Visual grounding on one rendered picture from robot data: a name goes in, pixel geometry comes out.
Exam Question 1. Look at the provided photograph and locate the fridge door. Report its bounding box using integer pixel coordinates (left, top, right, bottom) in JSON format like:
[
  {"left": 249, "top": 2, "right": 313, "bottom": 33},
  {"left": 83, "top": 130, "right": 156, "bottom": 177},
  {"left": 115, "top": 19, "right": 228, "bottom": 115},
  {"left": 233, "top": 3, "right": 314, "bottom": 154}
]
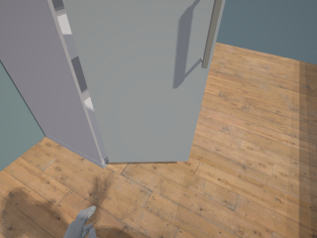
[{"left": 62, "top": 0, "right": 226, "bottom": 163}]

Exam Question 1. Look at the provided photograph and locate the handle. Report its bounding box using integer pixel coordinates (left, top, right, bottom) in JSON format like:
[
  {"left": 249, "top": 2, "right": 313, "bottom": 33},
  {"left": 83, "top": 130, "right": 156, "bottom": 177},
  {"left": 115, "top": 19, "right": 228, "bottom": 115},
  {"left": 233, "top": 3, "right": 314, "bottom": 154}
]
[{"left": 200, "top": 0, "right": 223, "bottom": 68}]

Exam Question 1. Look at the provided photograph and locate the robot left hand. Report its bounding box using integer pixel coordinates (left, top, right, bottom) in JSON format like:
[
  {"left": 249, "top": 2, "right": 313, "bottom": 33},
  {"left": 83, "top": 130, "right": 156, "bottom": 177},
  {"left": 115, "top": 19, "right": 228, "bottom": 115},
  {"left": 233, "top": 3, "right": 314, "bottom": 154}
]
[{"left": 63, "top": 205, "right": 97, "bottom": 238}]

